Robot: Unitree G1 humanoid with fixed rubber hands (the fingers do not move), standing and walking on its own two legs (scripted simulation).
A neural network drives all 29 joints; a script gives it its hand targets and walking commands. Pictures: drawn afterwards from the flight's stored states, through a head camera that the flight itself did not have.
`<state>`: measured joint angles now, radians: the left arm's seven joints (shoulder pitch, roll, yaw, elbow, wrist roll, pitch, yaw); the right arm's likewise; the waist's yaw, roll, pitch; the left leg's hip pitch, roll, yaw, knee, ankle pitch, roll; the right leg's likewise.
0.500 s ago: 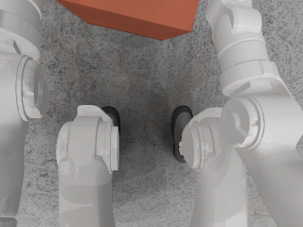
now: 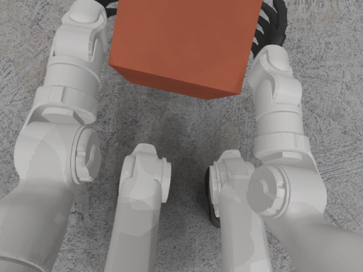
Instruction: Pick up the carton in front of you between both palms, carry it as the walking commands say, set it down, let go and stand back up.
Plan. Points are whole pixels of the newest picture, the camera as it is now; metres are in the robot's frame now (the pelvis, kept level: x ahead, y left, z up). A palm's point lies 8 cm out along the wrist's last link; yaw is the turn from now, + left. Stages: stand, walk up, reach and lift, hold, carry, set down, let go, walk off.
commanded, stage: reach and lift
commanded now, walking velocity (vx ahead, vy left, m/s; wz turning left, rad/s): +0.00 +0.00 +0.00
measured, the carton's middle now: (182, 39) +0.55 +0.06 -0.17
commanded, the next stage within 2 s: none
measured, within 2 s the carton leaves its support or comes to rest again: neither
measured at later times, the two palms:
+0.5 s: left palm out of the picture +0.49 +0.20 +0.05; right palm (341, 31) +0.50 -0.10 +0.06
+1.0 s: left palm out of the picture +0.44 +0.18 +0.21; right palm out of the picture +0.45 -0.12 +0.22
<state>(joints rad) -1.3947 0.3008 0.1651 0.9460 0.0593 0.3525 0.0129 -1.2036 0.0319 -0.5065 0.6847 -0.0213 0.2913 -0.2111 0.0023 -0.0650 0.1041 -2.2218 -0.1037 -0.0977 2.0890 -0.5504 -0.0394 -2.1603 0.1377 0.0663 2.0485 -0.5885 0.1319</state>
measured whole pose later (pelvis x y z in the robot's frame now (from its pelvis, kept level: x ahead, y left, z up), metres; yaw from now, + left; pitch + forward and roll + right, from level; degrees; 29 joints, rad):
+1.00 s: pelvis +0.05 -0.01 +0.25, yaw +5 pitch +29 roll -1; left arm -0.67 -0.04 0.35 0.68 0.23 0.35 0.02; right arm -0.62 0.15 -0.45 0.60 -0.20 0.31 -0.08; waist -0.01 -0.03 -0.22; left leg -1.28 -0.09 -0.12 1.20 -0.42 -0.03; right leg -1.25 0.10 0.13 1.20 -0.45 0.05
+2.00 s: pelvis +0.09 -0.01 +0.37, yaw +5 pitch -3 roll +0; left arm -0.32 -0.17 0.30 0.39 0.31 0.63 0.01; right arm -0.34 0.17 -0.32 0.41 -0.31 0.60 0.00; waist 0.00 -0.01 -0.02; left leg -0.20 -0.05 -0.14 0.46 -0.21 -0.02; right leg -0.18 0.04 0.15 0.46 -0.23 0.02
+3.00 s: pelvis +0.09 -0.01 +0.37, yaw +5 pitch -7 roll +0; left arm -0.29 -0.16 0.23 0.27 0.30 0.77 0.00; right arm -0.30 0.16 -0.26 0.28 -0.30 0.75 0.00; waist 0.00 -0.01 -0.01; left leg -0.07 -0.04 -0.13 0.37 -0.18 -0.01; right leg -0.05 0.04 0.14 0.37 -0.20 0.01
